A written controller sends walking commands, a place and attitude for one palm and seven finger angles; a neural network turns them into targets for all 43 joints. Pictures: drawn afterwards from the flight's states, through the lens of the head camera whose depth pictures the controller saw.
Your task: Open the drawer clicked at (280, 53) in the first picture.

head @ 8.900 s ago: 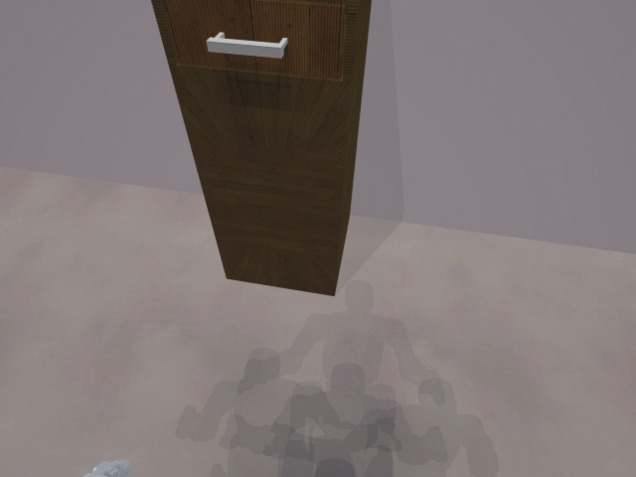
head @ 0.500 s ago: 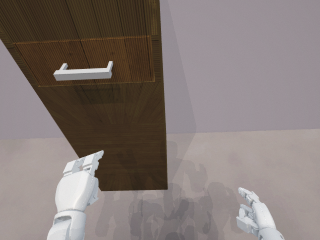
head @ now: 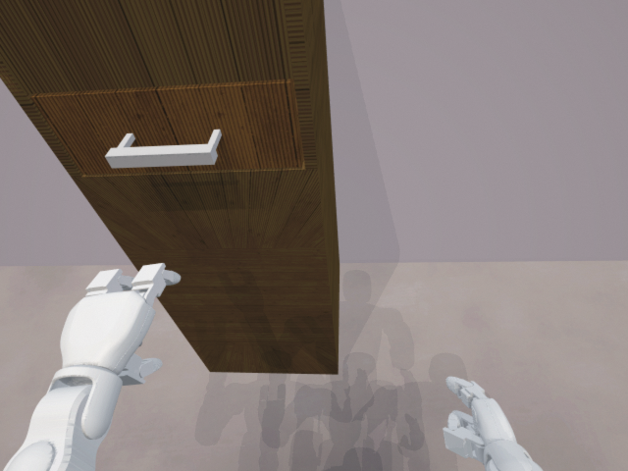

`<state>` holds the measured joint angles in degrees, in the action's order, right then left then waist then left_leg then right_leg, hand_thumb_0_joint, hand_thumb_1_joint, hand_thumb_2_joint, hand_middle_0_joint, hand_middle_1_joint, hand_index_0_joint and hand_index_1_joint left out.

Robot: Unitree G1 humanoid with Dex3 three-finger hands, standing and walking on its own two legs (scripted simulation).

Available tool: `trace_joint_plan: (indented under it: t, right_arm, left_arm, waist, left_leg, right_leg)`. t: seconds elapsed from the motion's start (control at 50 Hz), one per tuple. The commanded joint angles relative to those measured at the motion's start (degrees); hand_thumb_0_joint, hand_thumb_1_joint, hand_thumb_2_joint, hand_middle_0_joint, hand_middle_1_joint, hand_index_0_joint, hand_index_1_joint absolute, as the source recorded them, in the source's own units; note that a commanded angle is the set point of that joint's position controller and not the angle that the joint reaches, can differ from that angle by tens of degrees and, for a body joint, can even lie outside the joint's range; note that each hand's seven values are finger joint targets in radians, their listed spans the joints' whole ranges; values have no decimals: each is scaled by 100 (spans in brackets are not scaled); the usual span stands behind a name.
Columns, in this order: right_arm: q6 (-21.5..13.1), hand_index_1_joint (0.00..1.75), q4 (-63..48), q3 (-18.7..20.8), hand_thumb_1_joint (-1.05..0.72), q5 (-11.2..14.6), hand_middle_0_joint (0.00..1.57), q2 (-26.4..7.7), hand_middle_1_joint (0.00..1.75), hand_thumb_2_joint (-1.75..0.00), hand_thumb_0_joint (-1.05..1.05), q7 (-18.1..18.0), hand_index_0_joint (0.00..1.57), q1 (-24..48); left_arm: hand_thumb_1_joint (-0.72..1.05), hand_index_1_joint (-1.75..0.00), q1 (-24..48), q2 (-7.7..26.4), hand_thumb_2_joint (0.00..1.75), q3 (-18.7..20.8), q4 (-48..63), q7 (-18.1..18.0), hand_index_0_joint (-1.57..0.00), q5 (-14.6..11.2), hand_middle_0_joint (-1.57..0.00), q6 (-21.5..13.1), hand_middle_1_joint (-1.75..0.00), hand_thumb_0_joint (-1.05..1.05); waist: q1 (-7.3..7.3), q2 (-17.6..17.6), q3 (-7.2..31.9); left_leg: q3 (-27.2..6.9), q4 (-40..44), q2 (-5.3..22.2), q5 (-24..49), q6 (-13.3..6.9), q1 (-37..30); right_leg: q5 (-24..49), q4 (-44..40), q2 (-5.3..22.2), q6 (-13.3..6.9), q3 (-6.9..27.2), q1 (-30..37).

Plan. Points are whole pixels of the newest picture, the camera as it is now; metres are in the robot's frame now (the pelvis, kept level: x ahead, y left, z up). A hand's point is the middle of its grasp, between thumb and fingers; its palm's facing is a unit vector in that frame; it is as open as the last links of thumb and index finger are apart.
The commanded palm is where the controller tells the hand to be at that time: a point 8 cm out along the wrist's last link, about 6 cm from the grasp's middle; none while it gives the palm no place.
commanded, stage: raise the hand with hooked fingers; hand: left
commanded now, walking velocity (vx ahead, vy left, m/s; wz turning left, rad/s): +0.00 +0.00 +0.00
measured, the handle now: (166, 147) +0.50 +0.29 +0.16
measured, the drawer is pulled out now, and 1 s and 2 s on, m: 0.00 0.00 0.00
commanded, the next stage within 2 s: move the hooked fingers above the handle in 1.12 s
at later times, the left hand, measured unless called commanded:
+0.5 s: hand (58, 239) +0.28 +0.30 +0.20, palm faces +0.23 -0.04 -0.97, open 13.6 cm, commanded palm +0.24 +0.30 +0.26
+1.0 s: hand (41, 232) +0.27 +0.30 +0.22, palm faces +0.18 -0.04 -0.98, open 13.8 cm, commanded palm +0.23 +0.31 +0.28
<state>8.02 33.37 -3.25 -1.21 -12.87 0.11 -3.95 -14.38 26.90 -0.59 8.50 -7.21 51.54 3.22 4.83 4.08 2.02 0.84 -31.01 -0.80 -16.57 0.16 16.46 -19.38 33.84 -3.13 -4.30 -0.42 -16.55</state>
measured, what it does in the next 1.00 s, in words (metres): shifts its weight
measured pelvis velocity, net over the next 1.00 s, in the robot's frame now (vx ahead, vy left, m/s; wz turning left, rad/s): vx -0.05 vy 0.06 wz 0.03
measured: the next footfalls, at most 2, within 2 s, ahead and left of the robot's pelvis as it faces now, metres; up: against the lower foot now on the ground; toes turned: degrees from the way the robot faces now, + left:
none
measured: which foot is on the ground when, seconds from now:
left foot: down 0.00-1.00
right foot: down 0.00-1.00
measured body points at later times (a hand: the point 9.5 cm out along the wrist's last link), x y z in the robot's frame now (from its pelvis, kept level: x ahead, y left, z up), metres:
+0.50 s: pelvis -0.02 +0.06 +0.01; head -0.03 +0.01 +0.46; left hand +0.26 +0.30 +0.26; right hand +0.22 -0.12 -0.08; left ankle -0.01 +0.13 -0.73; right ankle -0.02 -0.06 -0.73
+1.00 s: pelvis -0.05 +0.06 +0.01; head -0.04 +0.03 +0.46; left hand +0.26 +0.30 +0.27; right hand +0.16 -0.15 -0.10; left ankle -0.01 +0.13 -0.73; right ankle -0.02 -0.06 -0.73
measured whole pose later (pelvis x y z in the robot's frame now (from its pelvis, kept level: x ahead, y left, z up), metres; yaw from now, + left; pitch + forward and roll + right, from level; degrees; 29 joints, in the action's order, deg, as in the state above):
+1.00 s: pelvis -0.05 +0.06 +0.01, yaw +2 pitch -3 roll +0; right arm 4.5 36.4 -1.7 1.6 -15.7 1.2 -7.3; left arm 18.5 36.5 -0.2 7.5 12.7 45.2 3.8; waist 6.0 5.2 -2.1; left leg 0.3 -23.9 -4.6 -9.4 -4.1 11.7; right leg -12.4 25.8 0.7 0.0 -0.5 -10.7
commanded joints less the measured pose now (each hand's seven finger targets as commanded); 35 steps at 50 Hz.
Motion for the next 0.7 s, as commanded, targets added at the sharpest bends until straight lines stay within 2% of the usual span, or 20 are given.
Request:
trace_joint_plan:
  t: [0.0, 0.06, 0.08, 0.12, 0.2, 0.24, 0.28, 0.3, 0.32, 0.38, 0.4, 0.48, 0.52, 0.62, 0.66, 0.68]
  right_arm:
    - [-340, 30, -1028, 345, -90, 34, 20, -631, 30, -90, 0, -118, 20, 932]
    - [-401, 30, -875, 443, -90, 68, 20, -665, 30, -90, 0, -91, 20, 839]
    - [-407, 30, -859, 469, -90, 100, 20, -665, 30, -90, 0, -73, 20, 887]
    - [-369, 30, -774, 510, -90, 140, 20, -681, 30, -90, 0, -37, 20, 844]
    - [-287, 30, -722, 495, -90, 270, 20, -729, 30, -90, 0, -55, 20, 969]
    - [-287, 30, -737, 498, -90, 274, 20, -743, 30, -90, 0, -89, 20, 991]
    - [-303, 30, -763, 461, -90, 291, 20, -743, 30, -90, 0, -89, 20, 1080]
    - [-317, 30, -727, 420, -90, 274, 20, -711, 30, -90, 0, -79, 20, 1055]
    - [-305, 30, -696, 428, -90, 275, 20, -717, 30, -90, 0, -77, 20, 1010]
    - [-311, 30, -707, 354, -90, 298, 20, -737, 30, -90, 0, -35, 20, 1081]
    - [-303, 30, -654, 306, -90, 290, 20, -713, 30, -90, 0, -23, 20, 1054]
    - [-309, 30, -677, 281, -90, 338, 20, -767, 30, -90, 0, 21, 20, 1059]
    - [-311, 30, -658, 266, -90, 332, 20, -765, 30, -90, 0, 27, 20, 977]
    - [-412, 30, -747, 259, -90, 349, 20, -793, 30, -90, 0, 31, 20, 913]
    - [-410, 30, -761, 273, -90, 354, 20, -801, 30, -90, 0, 44, 20, 842]
    - [-442, 30, -829, 274, -90, 397, 20, -802, 30, -90, 0, 75, 20, 864]
  left_arm:
    - [-13, -96, 699, 1305, 46, 1234, 1936, -349, -27, -218, -27, -110, -96, 0]
    - [-20, -100, 818, 1250, 43, 1260, 1846, -436, -28, -259, -28, -167, -100, 0]
    - [-22, -102, 961, 1255, 42, 1254, 1781, -431, -28, -245, -28, -103, -102, 0]
    - [-27, -105, 1383, 1247, 40, 1089, 1645, -359, -28, -182, -28, 53, -105, 0]
    - [-36, -111, 2369, 1322, 36, 757, 1412, 16, -29, -187, -29, 480, -111, 0]
    - [-41, -114, 2798, 1533, 34, 769, 1563, 220, -29, -201, -29, 545, -114, 0]
    - [-45, -117, 3074, 1717, 32, 843, 1602, 420, -30, -224, -30, 570, -117, 0]
    - [-48, -118, 3183, 1630, 31, 715, 1532, 533, -30, -216, -30, 573, -118, 0]
    - [-50, -120, 3326, 1732, 30, 786, 1515, 622, -30, -248, -30, 557, -120, 0]
    - [-50, -120, 3782, 1969, 30, 954, 1295, 867, -30, -282, -30, 597, -120, 0]
    - [-50, -120, 3990, 1854, 30, 798, 1000, 959, -30, -262, -30, 645, -120, 0]
    - [-50, -120, 4687, 2182, 30, 1007, 705, 1254, -30, -280, -30, 748, -120, 0]
    - [-50, -120, 5033, 2084, 30, 830, 469, 1435, -30, -334, -30, 795, -120, 0]
    - [-50, -120, 6003, 2212, 30, 619, 557, 1858, -30, -339, -30, 749, -120, 0]
    - [-50, -120, 5555, 1951, 30, 440, 271, 2017, -30, -324, -30, 733, -120, 0]
    - [-50, -120, 5320, 1926, 30, 492, 233, 2109, -30, -332, -30, 730, -120, 0]
  waist:
    - [182, -398, 1468]
    - [106, -465, 1240]
    - [102, -509, 1143]
    - [71, -368, 1050]
    - [-1, -227, 977]
    - [40, -102, 1225]
    - [68, -19, 1302]
    - [58, -20, 1313]
    - [52, -80, 1192]
    - [94, 74, 978]
    - [63, -25, 774]
    - [113, -51, 846]
    - [73, -167, 852]
    - [32, 85, 1274]
    - [30, -86, 1037]
    - [62, -187, 1016]
  left_leg:
    - [-97, 174, -253, 1533, -229, 31]
    - [-78, 265, -256, 1675, -239, -133]
    - [-64, 276, -248, 1726, -242, -185]
    - [-39, 380, -225, 1821, -246, -336]
    - [-80, 608, -156, 1768, -217, -624]
    - [-159, 702, -131, 1931, -212, -884]
    - [-223, 761, -105, 2066, -191, -1005]
    - [-246, 792, -97, 2167, -183, -1069]
    - [-287, 857, -65, 2278, -168, -1105]
    - [-358, 1014, 11, 2191, -101, -1103]
    - [-359, 1098, 25, 2046, -70, -1005]
    - [-436, 1220, 96, 1872, -23, -1050]
    - [-450, 1263, 84, 1712, -15, -1045]
    - [-585, 1291, 77, 1307, -18, -1247]
    - [-589, 1314, 93, 1174, -27, -1132]
    - [-589, 1305, 123, 1100, -44, -1104]
  right_leg:
    - [4127, -397, 631, 519, 834, 1636]
    - [3819, -488, 545, 460, 652, 1312]
    - [3602, -545, 508, 426, 607, 1233]
    - [3046, -609, 451, 347, 399, 1076]
    - [2070, -802, 386, 290, 199, 965]
    - [1993, -827, 360, 267, 132, 1099]
    - [1946, -863, 319, 240, 135, 1190]
    - [1944, -863, 328, 238, 73, 1196]
    - [1949, -913, 296, 231, 42, 1173]
    - [1615, -1012, 240, 195, -7, 1090]
    - [1437, -1030, 258, 190, -70, 1021]
    - [1155, -1075, 191, 165, -84, 983]
    - [1053, -1090, 230, 177, -126, 943]
    - [822, -1047, 252, 175, -84, 844]
    - [745, -1046, 256, 180, -105, 735]
    - [736, -1037, 207, 182, -107, 705]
